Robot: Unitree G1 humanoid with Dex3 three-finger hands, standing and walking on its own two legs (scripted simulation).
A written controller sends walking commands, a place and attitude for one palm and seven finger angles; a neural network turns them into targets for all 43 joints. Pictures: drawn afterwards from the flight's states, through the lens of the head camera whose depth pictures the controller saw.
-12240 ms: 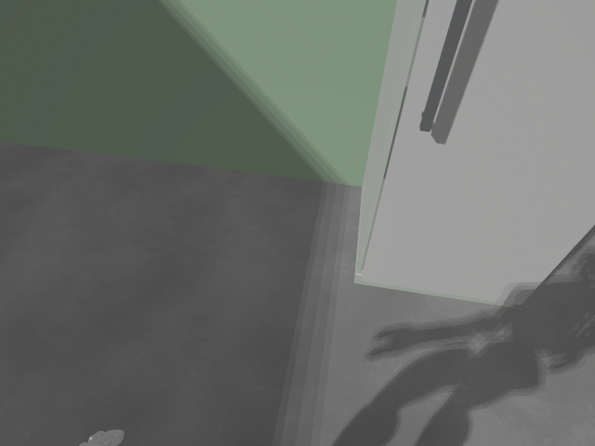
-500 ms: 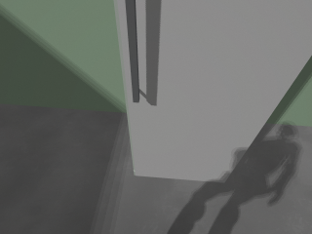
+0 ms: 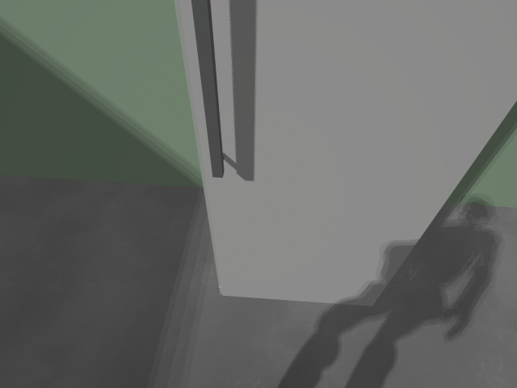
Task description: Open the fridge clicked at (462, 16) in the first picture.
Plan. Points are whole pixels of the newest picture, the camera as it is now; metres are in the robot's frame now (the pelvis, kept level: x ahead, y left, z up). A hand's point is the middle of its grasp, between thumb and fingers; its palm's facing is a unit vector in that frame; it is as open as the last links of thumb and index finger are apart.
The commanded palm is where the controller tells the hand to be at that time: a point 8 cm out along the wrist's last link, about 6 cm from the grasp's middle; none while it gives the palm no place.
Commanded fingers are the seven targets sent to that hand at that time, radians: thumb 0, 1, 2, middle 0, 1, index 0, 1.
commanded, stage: look again from close up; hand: left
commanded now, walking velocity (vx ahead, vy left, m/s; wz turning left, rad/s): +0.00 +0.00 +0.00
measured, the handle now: (209, 51) +0.53 +0.12 +0.27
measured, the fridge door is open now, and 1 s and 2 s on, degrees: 0 0 0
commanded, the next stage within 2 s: raise the hand to about handle height in 1.76 s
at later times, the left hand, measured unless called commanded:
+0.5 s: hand out of the picture +0.08 +0.16 -0.17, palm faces -0.03 -0.98 -0.22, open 7.4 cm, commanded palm none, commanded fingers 0.00 0.90 0.90 -0.20 -0.30 -0.20 -0.30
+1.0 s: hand out of the picture +0.05 +0.14 -0.17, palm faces -0.01 -0.98 -0.20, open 7.4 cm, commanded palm none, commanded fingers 0.00 0.90 0.90 -0.20 -0.30 -0.20 -0.30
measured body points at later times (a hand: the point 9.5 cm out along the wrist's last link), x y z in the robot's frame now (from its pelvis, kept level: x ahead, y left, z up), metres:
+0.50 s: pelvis +0.05 -0.02 +0.00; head +0.06 -0.02 +0.45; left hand +0.09 +0.21 -0.15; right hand +0.08 -0.26 -0.15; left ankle +0.05 +0.06 -0.74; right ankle +0.03 -0.14 -0.74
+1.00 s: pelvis +0.06 -0.03 +0.01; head +0.06 -0.03 +0.46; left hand +0.05 +0.19 -0.15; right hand +0.06 -0.25 -0.16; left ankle +0.05 +0.06 -0.74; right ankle +0.03 -0.14 -0.74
